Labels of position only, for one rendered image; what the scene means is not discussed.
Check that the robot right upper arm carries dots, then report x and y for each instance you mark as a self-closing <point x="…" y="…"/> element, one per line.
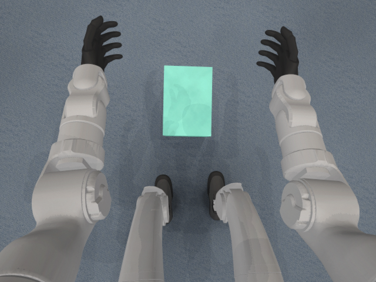
<point x="325" y="214"/>

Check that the robot right forearm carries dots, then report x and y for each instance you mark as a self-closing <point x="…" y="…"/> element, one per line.
<point x="299" y="135"/>

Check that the robot left hand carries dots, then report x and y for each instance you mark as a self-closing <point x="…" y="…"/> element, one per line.
<point x="93" y="50"/>

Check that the robot right hand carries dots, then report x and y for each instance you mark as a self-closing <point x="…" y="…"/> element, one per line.
<point x="286" y="62"/>

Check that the robot left upper arm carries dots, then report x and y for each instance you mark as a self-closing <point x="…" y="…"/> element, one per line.
<point x="67" y="205"/>

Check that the robot right thigh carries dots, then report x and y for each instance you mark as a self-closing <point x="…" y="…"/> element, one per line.
<point x="253" y="256"/>

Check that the carton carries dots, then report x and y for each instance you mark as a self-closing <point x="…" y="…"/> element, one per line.
<point x="187" y="99"/>

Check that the robot right foot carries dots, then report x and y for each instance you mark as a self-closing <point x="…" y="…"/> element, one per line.
<point x="214" y="184"/>

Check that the robot left forearm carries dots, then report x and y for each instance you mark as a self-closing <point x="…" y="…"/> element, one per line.
<point x="82" y="127"/>

